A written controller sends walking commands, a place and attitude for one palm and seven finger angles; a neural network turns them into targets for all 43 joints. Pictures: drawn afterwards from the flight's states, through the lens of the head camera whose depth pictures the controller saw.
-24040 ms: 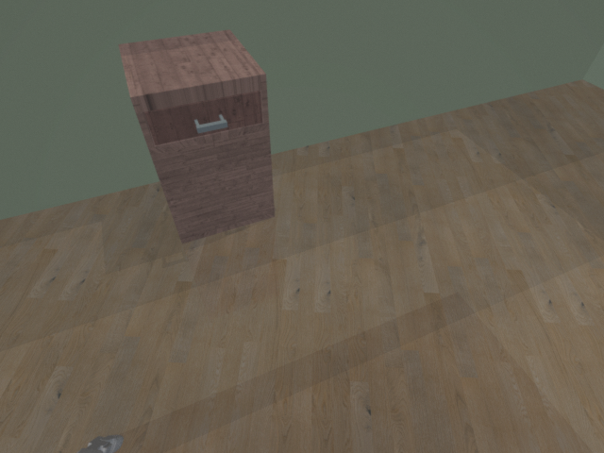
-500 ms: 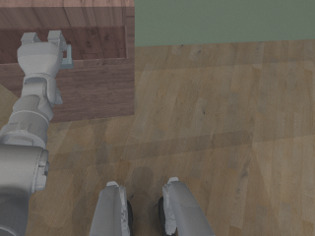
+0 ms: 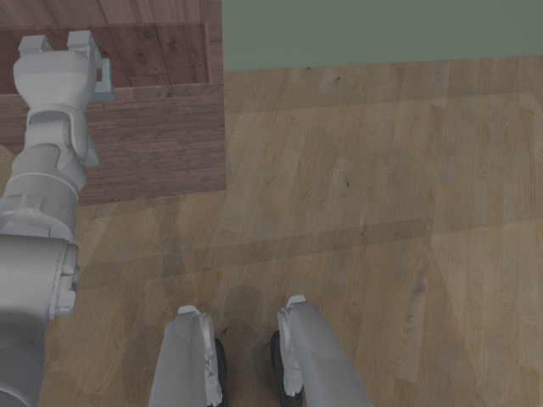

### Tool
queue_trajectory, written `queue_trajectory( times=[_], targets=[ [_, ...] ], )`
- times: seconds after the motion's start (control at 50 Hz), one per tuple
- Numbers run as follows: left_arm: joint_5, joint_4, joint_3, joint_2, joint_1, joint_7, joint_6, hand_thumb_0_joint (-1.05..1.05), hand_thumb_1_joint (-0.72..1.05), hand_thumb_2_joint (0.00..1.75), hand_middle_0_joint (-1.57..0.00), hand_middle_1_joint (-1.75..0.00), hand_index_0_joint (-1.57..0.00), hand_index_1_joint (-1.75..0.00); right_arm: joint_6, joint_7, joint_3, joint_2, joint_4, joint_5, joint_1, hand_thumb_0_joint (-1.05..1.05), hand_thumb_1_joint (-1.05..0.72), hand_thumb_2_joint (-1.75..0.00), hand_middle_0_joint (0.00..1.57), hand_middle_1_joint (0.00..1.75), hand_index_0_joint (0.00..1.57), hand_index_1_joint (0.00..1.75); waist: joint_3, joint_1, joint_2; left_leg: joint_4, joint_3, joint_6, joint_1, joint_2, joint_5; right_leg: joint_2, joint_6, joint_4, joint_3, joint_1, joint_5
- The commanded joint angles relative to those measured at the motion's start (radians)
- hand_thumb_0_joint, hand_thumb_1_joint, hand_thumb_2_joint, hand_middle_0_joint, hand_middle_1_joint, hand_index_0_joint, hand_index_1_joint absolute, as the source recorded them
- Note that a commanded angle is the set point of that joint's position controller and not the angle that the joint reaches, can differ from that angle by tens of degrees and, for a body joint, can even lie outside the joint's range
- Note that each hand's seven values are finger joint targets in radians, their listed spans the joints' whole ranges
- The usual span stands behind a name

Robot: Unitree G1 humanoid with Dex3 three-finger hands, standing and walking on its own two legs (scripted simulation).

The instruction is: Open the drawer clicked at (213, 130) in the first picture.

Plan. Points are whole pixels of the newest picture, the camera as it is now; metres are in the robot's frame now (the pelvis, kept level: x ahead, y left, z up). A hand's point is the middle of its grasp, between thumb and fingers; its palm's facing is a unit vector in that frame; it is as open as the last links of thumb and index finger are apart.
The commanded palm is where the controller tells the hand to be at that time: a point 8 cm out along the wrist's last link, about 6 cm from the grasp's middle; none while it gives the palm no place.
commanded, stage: lower the fingers behind the handle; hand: left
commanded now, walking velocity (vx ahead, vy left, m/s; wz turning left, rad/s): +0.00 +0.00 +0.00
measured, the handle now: (75, 80) +0.59 +0.25 -0.01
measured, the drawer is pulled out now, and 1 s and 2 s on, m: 0.00 0.00 0.00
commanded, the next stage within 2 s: lift the fingers back up to retry in 0.02 s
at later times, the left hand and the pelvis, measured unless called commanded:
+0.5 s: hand (75, 100) +0.55 +0.24 +0.01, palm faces -0.10 -0.05 -0.99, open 14.1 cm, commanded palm +0.54 +0.21 +0.07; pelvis +0.02 +0.00 +0.04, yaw +0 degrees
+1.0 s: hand (71, 84) +0.55 +0.23 +0.04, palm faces -0.10 -0.07 -0.99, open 13.8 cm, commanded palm +0.54 +0.22 +0.09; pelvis +0.05 +0.00 +0.08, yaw +1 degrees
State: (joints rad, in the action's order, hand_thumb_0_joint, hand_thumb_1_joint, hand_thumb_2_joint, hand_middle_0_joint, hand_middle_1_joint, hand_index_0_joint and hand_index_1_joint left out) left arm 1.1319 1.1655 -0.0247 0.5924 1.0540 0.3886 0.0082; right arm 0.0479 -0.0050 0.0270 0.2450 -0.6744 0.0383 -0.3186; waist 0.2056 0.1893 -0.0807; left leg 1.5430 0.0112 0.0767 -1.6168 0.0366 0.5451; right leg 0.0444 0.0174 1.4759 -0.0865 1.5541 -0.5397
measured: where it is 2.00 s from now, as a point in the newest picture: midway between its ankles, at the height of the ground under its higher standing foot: (252, 389)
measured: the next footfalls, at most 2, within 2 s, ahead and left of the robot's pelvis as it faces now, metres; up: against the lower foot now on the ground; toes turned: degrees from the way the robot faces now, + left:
none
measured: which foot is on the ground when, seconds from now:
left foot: down 0.00-1.00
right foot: down 0.00-1.00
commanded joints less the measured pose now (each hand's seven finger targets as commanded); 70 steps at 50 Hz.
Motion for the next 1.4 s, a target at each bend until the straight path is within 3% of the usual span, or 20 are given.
queue_trajectory(
  times=[0.0, 0.1, 0.18, 0.24, 0.28, 0.34, 0.46, 0.5, 0.56, 0.64, 0.7, 0.72, 0.78, 0.9, 1.02, 1.06, 1.12, 1.2, 1.3, 1.38],
  targets=[
    [0.015, -0.081, -0.015, 0.120, 0.277, -0.028, -0.017, 0.00, -0.50, 0.30, -0.30, -1.20, -0.30, -1.20, -0.010, 0.015, -0.067, 0.188, 0.028, 0.002, -0.190, 0.00, -0.90, -0.90, 0.20, 0.30, 0.20, 0.30, 0.427, 0.052, -0.084, -0.213, -0.112, -0.023, 0.442, -0.004, -0.067, 0.028, 0.028, -0.197, 0.017, -0.135, 0.034],
    [0.012, -0.095, -0.013, 0.122, 0.267, -0.026, -0.023, 0.00, -0.50, 0.30, -0.30, -1.20, -0.30, -1.20, -0.011, 0.015, -0.068, 0.185, 0.026, 0.002, -0.197, 0.00, -0.90, -0.90, 0.20, 0.30, 0.20, 0.30, 0.448, 0.044, -0.084, -0.201, -0.100, -0.019, 0.432, -0.007, -0.098, 0.030, 0.028, -0.198, 0.023, -0.163, 0.051],
    [0.007, -0.173, 0.028, 0.187, 0.323, -0.018, -0.018, 0.00, -0.50, 0.30, -0.30, -1.20, -0.30, -1.20, -0.007, 0.017, -0.072, 0.188, 0.026, -0.004, -0.208, 0.00, -0.90, -0.90, 0.20, 0.30, 0.20, 0.30, 0.517, 0.031, -0.117, -0.225, -0.103, -0.022, 0.500, -0.007, -0.127, 0.033, 0.026, -0.218, 0.027, -0.211, 0.071],
    [-0.003, -0.243, 0.037, 0.193, 0.345, -0.019, -0.017, 0.00, -0.50, 0.30, -0.30, -1.20, -0.30, -1.20, -0.004, 0.019, -0.078, 0.183, 0.026, -0.006, -0.212, 0.00, -0.90, -0.90, 0.20, 0.30, 0.20, 0.30, 0.590, 0.026, -0.128, -0.246, -0.111, -0.025, 0.598, -0.002, -0.204, 0.033, 0.024, -0.240, 0.025, -0.254, 0.118],
    [-0.017, -0.251, 0.031, 0.179, 0.342, -0.020, -0.017, 0.00, -0.50, 0.30, -0.30, -1.20, -0.30, -1.20, -0.003, 0.020, -0.079, 0.178, 0.019, -0.009, -0.213, 0.00, -0.90, -0.90, 0.20, 0.30, 0.20, 0.30, 0.575, 0.031, -0.132, -0.263, -0.107, -0.022, 0.621, -0.005, -0.215, 0.034, 0.021, -0.268, 0.026, -0.278, 0.131],
    [-0.024, -0.301, 0.070, 0.223, 0.334, -0.021, -0.039, 0.00, -0.50, 0.30, -0.30, -1.20, -0.30, -1.20, -0.003, 0.025, -0.078, 0.175, 0.022, -0.009, -0.206, 0.00, -0.90, -0.90, 0.20, 0.30, 0.20, 0.30, 0.623, 0.011, -0.135, -0.280, -0.102, -0.021, 0.662, -0.004, -0.273, 0.034, 0.021, -0.290, 0.033, -0.342, 0.173],
    [-0.035, -0.374, 0.083, 0.199, 0.297, 0.006, -0.103, 0.00, -0.50, 0.30, -0.30, -1.20, -0.30, -1.20, -0.004, 0.027, -0.093, 0.165, 0.008, -0.001, -0.208, 0.00, -0.90, -0.90, 0.20, 0.30, 0.20, 0.30, 0.645, 0.006, -0.156, -0.313, -0.098, -0.024, 0.795, -0.001, -0.427, 0.035, 0.021, -0.341, 0.038, -0.409, 0.291],
    [-0.029, -0.366, 0.118, 0.228, 0.255, 0.027, -0.114, 0.00, -0.50, 0.30, -0.30, -1.20, -0.30, -1.20, 0.003, 0.025, -0.093, 0.167, 0.001, 0.003, -0.207, 0.00, -0.90, -0.90, 0.20, 0.30, 0.20, 0.30, 0.618, -0.012, -0.143, -0.326, -0.089, -0.026, 0.796, -0.002, -0.468, 0.034, 0.023, -0.353, 0.038, -0.445, 0.333],
    [-0.020, -0.287, 0.092, 0.164, 0.197, 0.071, -0.094, 0.00, -0.50, 0.30, -0.30, -1.20, -0.30, -1.20, 0.018, 0.015, -0.097, 0.163, -0.004, 0.006, -0.202, 0.00, -0.90, -0.90, 0.20, 0.30, 0.20, 0.30, 0.532, -0.007, -0.113, -0.354, -0.078, -0.027, 0.791, -0.005, -0.489, 0.032, 0.022, -0.383, 0.035, -0.461, 0.360],
    [-0.016, -0.266, 0.098, 0.162, 0.195, 0.109, -0.050, 0.00, -0.50, 0.30, -0.30, -1.20, -0.30, -1.20, 0.035, 0.005, -0.098, 0.167, -0.001, 0.010, -0.194, 0.00, -0.90, -0.90, 0.20, 0.30, 0.20, 0.30, 0.523, -0.016, -0.098, -0.392, -0.061, -0.027, 0.813, -0.008, -0.515, 0.030, 0.023, -0.418, 0.039, -0.536, 0.416],
    [-0.017, -0.289, 0.070, 0.137, 0.238, 0.110, -0.029, 0.00, -0.50, 0.30, -0.30, -1.20, -0.30, -1.20, 0.043, 0.002, -0.107, 0.171, -0.001, 0.007, -0.205, 0.00, -0.90, -0.90, 0.20, 0.30, 0.20, 0.30, 0.549, 0.001, -0.097, -0.423, -0.067, -0.030, 0.883, -0.005, -0.550, 0.030, 0.019, -0.448, 0.036, -0.564, 0.442],
    [-0.016, -0.242, 0.072, 0.135, 0.195, 0.105, -0.017, 0.00, -0.50, 0.30, -0.30, -1.20, -0.30, -1.20, 0.046, 0.002, -0.107, 0.171, -0.003, 0.007, -0.203, 0.00, -0.90, -0.90, 0.20, 0.30, 0.20, 0.30, 0.521, -0.007, -0.084, -0.427, -0.062, -0.030, 0.874, -0.009, -0.544, 0.031, 0.020, -0.455, 0.037, -0.578, 0.442],
    [-0.026, -0.190, 0.021, 0.070, 0.190, 0.080, -0.014, 0.00, -0.50, 0.30, -0.30, -1.20, -0.30, -1.20, 0.049, 0.004, -0.106, 0.170, -0.009, 0.008, -0.201, 0.00, -0.90, -0.90, 0.20, 0.30, 0.20, 0.30, 0.458, 0.019, -0.052, -0.435, -0.058, -0.025, 0.851, -0.008, -0.516, 0.030, 0.018, -0.470, 0.036, -0.566, 0.430],
    [-0.010, -0.231, 0.052, 0.114, 0.202, 0.066, -0.080, 0.00, -0.50, 0.30, -0.30, -1.20, -0.30, -1.20, 0.048, 0.013, -0.106, 0.173, 0.004, 0.016, -0.193, 0.00, -0.90, -0.90, 0.20, 0.30, 0.20, 0.30, 0.497, 0.005, -0.089, -0.429, -0.057, -0.025, 0.856, -0.012, -0.519, 0.030, 0.022, -0.456, 0.046, -0.559, 0.421],
    [0.004, -0.260, 0.119, 0.158, 0.161, 0.129, -0.104, 0.00, -0.50, 0.30, -0.30, -1.20, -0.30, -1.20, 0.052, 0.006, -0.112, 0.178, 0.007, 0.028, -0.183, 0.00, -0.90, -0.90, 0.20, 0.30, 0.20, 0.30, 0.537, -0.029, -0.113, -0.416, -0.077, -0.039, 0.891, -0.004, -0.571, 0.034, 0.028, -0.422, 0.035, -0.526, 0.407],
    [0.009, -0.248, 0.114, 0.153, 0.186, 0.151, -0.089, 0.00, -0.50, 0.30, -0.30, -1.20, -0.30, -1.20, 0.054, 0.003, -0.113, 0.179, 0.005, 0.028, -0.186, 0.00, -0.90, -0.90, 0.20, 0.30, 0.20, 0.30, 0.551, -0.015, -0.100, -0.412, -0.079, -0.038, 0.884, -0.003, -0.576, 0.033, 0.023, -0.418, 0.037, -0.521, 0.415],
    [0.010, -0.231, 0.122, 0.177, 0.190, 0.167, -0.053, 0.00, -0.50, 0.30, -0.30, -1.20, -0.30, -1.20, 0.055, -0.003, -0.109, 0.185, 0.002, 0.025, -0.182, 0.00, -0.90, -0.90, 0.20, 0.30, 0.20, 0.30, 0.529, -0.024, -0.100, -0.423, -0.073, -0.040, 0.866, -0.007, -0.542, 0.034, 0.024, -0.423, 0.034, -0.542, 0.402],
    [0.003, -0.254, 0.042, 0.079, 0.245, 0.146, -0.033, 0.00, -0.50, 0.30, -0.30, -1.20, -0.30, -1.20, 0.049, -0.008, -0.123, 0.181, -0.007, 0.020, -0.193, 0.00, -0.90, -0.90, 0.20, 0.30, 0.20, 0.30, 0.592, 0.005, -0.127, -0.434, -0.104, -0.052, 0.968, 0.004, -0.560, 0.035, 0.020, -0.436, 0.025, -0.491, 0.365],
    [-0.022, -0.200, -0.008, 0.045, 0.291, 0.093, -0.034, 0.00, -0.50, 0.30, -0.30, -1.20, -0.30, -1.20, 0.042, 0.005, -0.116, 0.180, -0.024, 0.014, -0.197, 0.00, -0.90, -0.90, 0.20, 0.30, 0.20, 0.30, 0.484, 0.047, -0.066, -0.451, -0.100, -0.037, 0.896, -0.003, -0.421, 0.035, 0.018, -0.468, 0.028, -0.470, 0.288],
    [-0.008, -0.167, 0.050, 0.129, 0.280, 0.091, -0.061, 0.00, -0.50, 0.30, -0.30, -1.20, -0.30, -1.20, 0.037, 0.014, -0.101, 0.184, -0.019, 0.018, -0.188, 0.00, -0.90, -0.90, 0.20, 0.30, 0.20, 0.30, 0.456, 0.025, -0.083, -0.438, -0.085, -0.030, 0.830, -0.013, -0.381, 0.035, 0.027, -0.450, 0.033, -0.469, 0.264]
  ],
)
